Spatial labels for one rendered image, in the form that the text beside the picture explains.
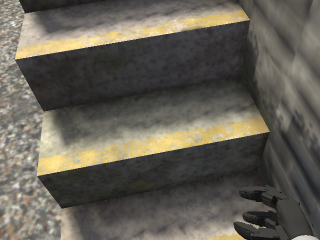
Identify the right robot hand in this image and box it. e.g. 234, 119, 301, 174
233, 185, 314, 240

